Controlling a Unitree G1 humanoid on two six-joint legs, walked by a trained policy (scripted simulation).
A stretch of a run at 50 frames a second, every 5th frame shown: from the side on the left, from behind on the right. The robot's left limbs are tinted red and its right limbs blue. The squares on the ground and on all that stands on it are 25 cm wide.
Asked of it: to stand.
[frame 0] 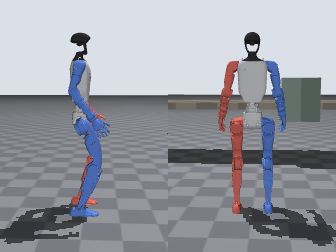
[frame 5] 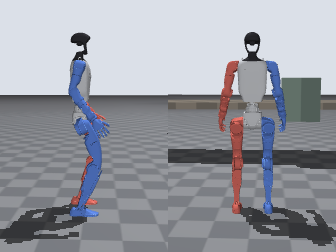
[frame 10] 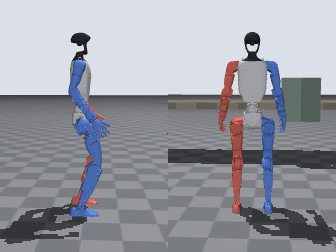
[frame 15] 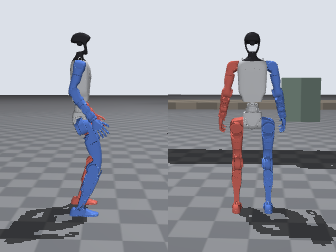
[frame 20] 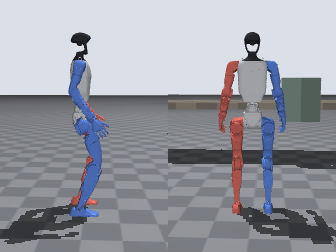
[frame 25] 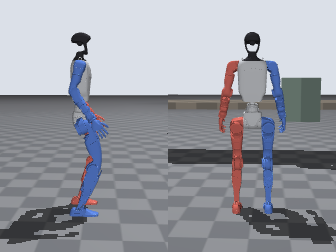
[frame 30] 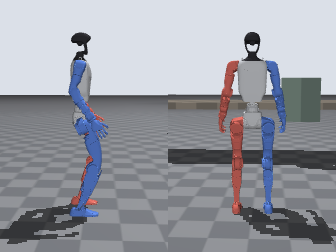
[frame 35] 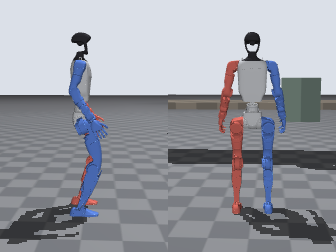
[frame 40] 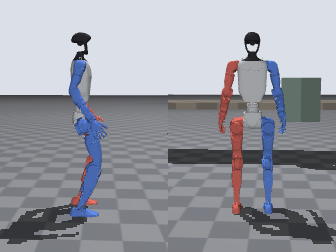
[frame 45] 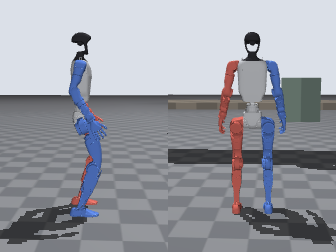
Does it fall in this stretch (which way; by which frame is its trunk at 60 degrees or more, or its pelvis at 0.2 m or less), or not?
no
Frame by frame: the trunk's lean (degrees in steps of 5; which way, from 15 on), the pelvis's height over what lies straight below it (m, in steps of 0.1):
0: 0, 0.8
5: 0, 0.8
10: 0, 0.8
15: 0, 0.8
20: 0, 0.8
25: 0, 0.8
30: 0, 0.8
35: 0, 0.8
40: 0, 0.8
45: 0, 0.8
